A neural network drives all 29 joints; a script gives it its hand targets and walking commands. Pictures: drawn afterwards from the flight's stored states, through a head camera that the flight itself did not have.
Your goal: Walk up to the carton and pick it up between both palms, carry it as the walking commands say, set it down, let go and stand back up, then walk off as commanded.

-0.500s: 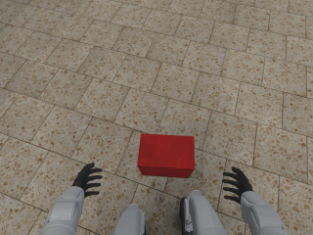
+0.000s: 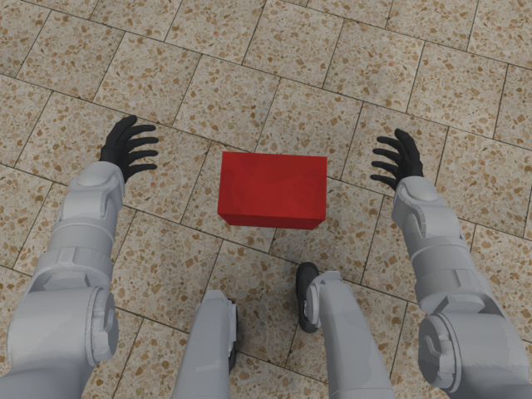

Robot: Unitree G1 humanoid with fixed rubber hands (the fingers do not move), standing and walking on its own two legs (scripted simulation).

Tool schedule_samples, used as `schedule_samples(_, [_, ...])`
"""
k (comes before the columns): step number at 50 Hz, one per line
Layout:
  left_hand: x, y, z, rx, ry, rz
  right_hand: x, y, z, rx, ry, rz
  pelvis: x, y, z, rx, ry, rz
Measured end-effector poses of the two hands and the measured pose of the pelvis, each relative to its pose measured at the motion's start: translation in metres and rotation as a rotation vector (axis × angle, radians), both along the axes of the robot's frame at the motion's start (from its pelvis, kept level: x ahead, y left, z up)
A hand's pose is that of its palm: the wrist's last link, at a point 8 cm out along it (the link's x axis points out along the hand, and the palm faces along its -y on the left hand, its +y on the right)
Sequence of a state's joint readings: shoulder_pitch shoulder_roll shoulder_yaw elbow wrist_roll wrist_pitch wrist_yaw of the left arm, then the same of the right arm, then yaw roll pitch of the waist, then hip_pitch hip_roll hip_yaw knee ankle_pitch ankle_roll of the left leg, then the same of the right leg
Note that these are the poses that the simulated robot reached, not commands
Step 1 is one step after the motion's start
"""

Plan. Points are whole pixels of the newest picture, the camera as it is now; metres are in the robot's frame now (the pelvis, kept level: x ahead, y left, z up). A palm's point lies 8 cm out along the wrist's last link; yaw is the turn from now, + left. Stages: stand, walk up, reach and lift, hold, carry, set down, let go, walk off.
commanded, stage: reach and lift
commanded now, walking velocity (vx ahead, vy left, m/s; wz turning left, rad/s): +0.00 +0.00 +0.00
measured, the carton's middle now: (272, 195) +0.48 -0.02 -0.53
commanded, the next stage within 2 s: none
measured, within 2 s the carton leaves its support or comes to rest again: neither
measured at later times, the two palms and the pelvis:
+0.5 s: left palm (129, 129) +0.53 +0.22 -0.13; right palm (399, 145) +0.47 -0.23 -0.14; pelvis +0.04 +0.03 -0.02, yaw +0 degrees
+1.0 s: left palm (165, 160) +0.52 +0.21 -0.28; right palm (372, 171) +0.47 -0.23 -0.29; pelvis -0.01 +0.02 -0.16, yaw +1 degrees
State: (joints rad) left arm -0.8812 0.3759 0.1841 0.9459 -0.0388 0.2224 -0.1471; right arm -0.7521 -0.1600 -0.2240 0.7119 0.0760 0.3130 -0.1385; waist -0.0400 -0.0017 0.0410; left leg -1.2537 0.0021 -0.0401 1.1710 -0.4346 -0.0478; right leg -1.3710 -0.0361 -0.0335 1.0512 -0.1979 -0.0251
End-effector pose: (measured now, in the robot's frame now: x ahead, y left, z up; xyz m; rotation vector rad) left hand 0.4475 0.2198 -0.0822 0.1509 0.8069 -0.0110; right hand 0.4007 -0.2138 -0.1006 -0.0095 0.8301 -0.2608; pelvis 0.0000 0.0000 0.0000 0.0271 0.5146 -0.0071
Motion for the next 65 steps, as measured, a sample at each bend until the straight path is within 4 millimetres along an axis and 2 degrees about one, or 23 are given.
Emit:
schedule_samples(9, [0.052,0.002,-0.014,-0.022,-0.107,0.002,0.05,0.003,-0.014,0.002,-0.106,-0.004,0.019,0.004,-0.01,0.001,0.136,-0.002])
schedule_samples(15, [0.077,0.0,-0.02,-0.038,-0.162,-0.005,0.07,-0.001,-0.017,-0.013,-0.156,-0.007,0.031,0.012,-0.011,-0.005,0.226,0.006])
schedule_samples(22, [0.082,0.001,-0.038,-0.049,-0.168,0.005,0.071,-0.01,-0.027,-0.027,-0.16,-0.009,0.037,0.023,-0.014,-0.012,0.305,0.01])
schedule_samples(27, [0.078,0.002,-0.06,-0.052,-0.159,0.017,0.068,-0.014,-0.043,-0.022,-0.152,-0.01,0.034,0.03,-0.028,-0.015,0.346,0.013])
schedule_samples(33, [0.076,-0.004,-0.096,-0.052,-0.156,0.017,0.071,-0.014,-0.076,-0.013,-0.153,-0.008,0.022,0.033,-0.063,-0.016,0.361,0.015])
schedule_samples(45, [0.073,-0.011,-0.174,-0.024,-0.169,0.031,0.07,-0.014,-0.161,-0.018,-0.165,-0.01,-0.004,0.026,-0.141,-0.008,0.333,0.013])
schedule_samples(54, [0.073,-0.013,-0.221,-0.016,-0.157,0.04,0.069,-0.017,-0.216,-0.016,-0.151,-0.016,-0.016,0.019,-0.182,0.004,0.307,0.013])
schedule_samples(65, [0.072,-0.015,-0.284,-0.018,-0.132,0.052,0.071,-0.008,-0.281,-0.01,-0.122,-0.02,-0.021,0.017,-0.226,0.001,0.265,0.011])
